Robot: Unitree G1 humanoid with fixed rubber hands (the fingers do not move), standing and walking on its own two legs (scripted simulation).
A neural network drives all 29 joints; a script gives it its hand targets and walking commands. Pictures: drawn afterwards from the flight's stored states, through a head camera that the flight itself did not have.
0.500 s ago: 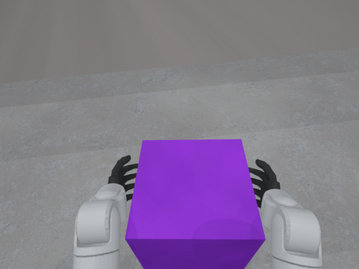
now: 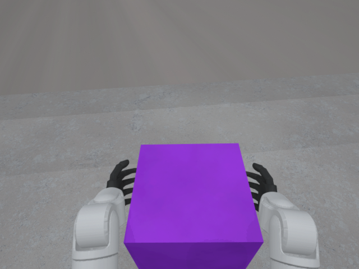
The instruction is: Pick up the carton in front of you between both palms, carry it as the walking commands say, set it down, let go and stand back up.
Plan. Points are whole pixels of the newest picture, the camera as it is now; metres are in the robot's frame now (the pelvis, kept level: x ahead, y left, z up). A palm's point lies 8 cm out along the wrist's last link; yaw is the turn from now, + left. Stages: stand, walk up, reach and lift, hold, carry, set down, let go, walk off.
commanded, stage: carry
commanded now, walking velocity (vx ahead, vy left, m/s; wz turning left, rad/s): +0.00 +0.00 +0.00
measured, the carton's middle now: (190, 214) +0.27 +0.00 +0.01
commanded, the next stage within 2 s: hold in 1.46 s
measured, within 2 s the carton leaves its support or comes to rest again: neither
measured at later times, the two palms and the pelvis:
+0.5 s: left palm (109, 217) +0.22 +0.15 +0.08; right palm (269, 221) +0.22 -0.15 +0.08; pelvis -0.03 +0.00 +0.00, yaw +0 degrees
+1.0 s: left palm (115, 224) +0.23 +0.15 +0.04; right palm (264, 229) +0.23 -0.15 +0.04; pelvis -0.06 +0.00 +0.00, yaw +0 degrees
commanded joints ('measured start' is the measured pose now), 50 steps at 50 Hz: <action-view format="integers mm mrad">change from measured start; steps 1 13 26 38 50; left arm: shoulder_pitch -428 -429 -429 -381 -496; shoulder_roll -895 -888 -887 -799 -843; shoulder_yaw -717 -706 -702 -580 -406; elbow -53 -24 78 219 486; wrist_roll -406 -396 -335 -202 -76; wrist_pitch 8 18 -102 -297 -551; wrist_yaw -253 -257 -269 -261 -274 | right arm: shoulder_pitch -443 -450 -445 -400 -517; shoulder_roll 898 890 897 814 851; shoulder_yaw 700 697 694 580 412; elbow -59 -35 73 203 469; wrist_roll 401 397 328 202 75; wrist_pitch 2 12 -108 -302 -555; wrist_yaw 254 259 267 257 270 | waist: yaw -3 -1 -1 -2 0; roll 13 -3 -9 -12 -14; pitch -239 -175 -143 -154 -178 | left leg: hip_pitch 12 -41 -94 -112 -109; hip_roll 113 104 95 93 90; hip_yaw -62 -73 -85 -89 -91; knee -28 -84 -124 -122 -120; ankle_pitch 652 427 253 218 201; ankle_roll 14 26 39 42 45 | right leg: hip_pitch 207 194 175 167 179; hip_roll -103 -112 -115 -117 -117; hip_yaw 104 120 133 137 144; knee -5 -72 -123 -133 -141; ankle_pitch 512 390 266 245 227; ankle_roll -4 -1 -2 -1 -4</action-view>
